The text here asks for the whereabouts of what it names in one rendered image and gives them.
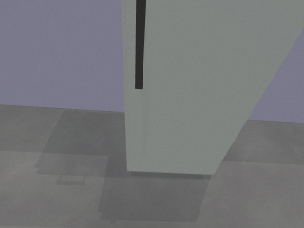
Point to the handle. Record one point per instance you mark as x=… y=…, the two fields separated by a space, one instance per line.
x=139 y=42

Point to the fridge door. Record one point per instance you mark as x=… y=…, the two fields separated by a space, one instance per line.
x=206 y=64

